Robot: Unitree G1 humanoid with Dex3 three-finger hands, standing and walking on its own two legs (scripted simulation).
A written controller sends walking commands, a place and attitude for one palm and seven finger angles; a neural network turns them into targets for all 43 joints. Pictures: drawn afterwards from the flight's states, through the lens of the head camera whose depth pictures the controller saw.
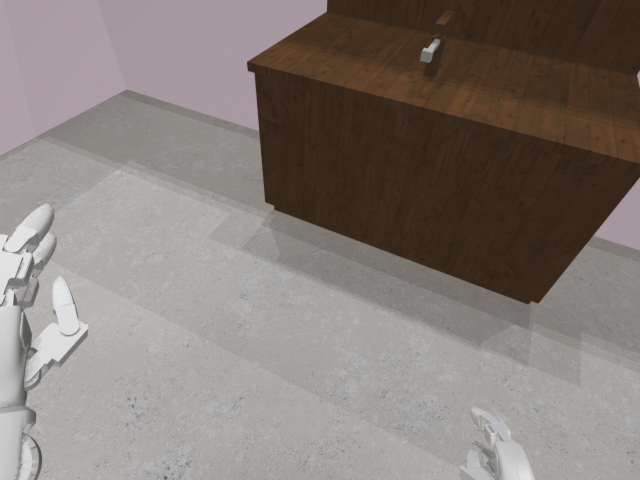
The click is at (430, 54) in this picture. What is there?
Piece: tap's lever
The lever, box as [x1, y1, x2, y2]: [420, 48, 433, 62]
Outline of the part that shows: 424,48 422,50 420,60 429,62 433,50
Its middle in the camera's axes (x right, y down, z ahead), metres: +0.30 -0.51 +1.08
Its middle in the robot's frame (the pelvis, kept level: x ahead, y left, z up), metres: +1.18 -0.23 +0.06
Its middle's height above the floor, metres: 0.83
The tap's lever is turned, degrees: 0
